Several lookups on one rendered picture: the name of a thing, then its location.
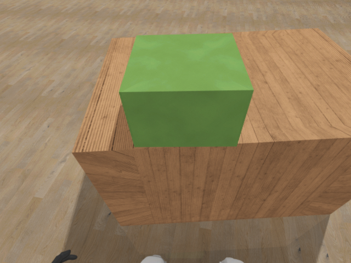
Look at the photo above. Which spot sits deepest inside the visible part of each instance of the carton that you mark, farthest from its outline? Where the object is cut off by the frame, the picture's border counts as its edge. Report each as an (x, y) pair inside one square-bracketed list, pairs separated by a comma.
[(189, 90)]

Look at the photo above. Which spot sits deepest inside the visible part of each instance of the pedestal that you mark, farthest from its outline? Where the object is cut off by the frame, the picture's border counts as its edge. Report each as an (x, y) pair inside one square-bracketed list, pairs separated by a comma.
[(293, 157)]

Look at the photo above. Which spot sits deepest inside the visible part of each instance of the left robot hand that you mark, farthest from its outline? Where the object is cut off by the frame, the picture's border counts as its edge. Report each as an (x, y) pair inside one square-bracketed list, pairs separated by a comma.
[(64, 256)]

